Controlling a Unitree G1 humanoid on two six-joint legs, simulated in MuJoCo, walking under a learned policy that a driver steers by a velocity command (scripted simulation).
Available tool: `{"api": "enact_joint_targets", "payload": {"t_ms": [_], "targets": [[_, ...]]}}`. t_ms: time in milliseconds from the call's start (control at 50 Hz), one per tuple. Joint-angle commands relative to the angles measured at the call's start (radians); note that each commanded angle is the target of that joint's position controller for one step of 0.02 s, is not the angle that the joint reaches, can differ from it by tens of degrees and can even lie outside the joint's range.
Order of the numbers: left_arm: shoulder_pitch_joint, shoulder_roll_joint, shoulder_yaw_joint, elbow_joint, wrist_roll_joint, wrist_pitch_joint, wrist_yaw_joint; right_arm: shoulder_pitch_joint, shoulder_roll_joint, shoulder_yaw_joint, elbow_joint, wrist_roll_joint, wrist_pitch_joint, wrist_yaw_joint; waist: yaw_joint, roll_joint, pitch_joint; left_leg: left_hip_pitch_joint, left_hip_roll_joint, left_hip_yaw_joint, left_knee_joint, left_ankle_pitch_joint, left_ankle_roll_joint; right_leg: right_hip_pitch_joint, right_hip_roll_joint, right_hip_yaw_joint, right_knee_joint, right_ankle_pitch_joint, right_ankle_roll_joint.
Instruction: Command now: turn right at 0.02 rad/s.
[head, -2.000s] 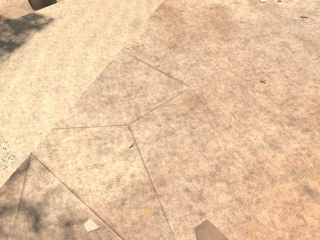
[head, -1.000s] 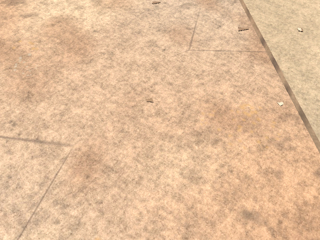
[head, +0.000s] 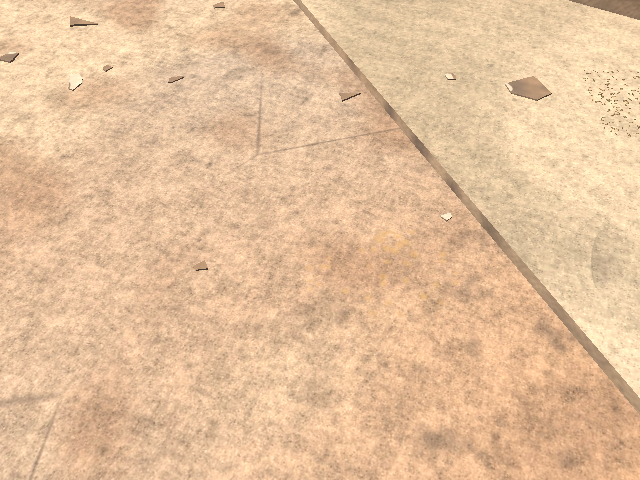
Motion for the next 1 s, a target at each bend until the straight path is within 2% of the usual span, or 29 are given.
{"api": "enact_joint_targets", "payload": {"t_ms": [20,200,400,1000], "targets": [[0.006,0.081,0.010,-0.001,0.000,-0.010,0.005,0.032,-0.099,-0.017,-0.001,-0.001,-0.008,-0.004,-0.009,-0.004,0.018,-0.045,0.114,-0.114,-0.084,0.046,0.034,-0.008,-0.114,0.120,-0.065,0.053,-0.014],[0.037,0.063,-0.002,0.071,-0.001,-0.010,0.010,0.064,-0.070,-0.001,0.071,0.000,-0.009,-0.007,-0.004,0.004,0.026,-0.063,0.105,-0.111,-0.085,0.041,0.032,-0.008,-0.120,0.116,-0.063,0.045,-0.015],[0.060,0.029,-0.012,0.112,-0.002,-0.012,0.014,0.107,-0.041,0.010,0.122,0.000,-0.011,-0.012,-0.004,0.004,0.035,-0.074,0.099,-0.110,-0.077,0.049,0.031,-0.013,-0.122,0.108,-0.053,0.052,-0.015],[0.122,-0.024,-0.019,0.141,-0.002,-0.016,0.022,0.171,0.009,0.013,0.170,-0.001,-0.015,-0.020,-0.007,0.001,0.048,-0.069,0.094,-0.109,-0.060,0.086,0.035,-0.023,-0.124,0.096,-0.031,0.079,-0.012]]}}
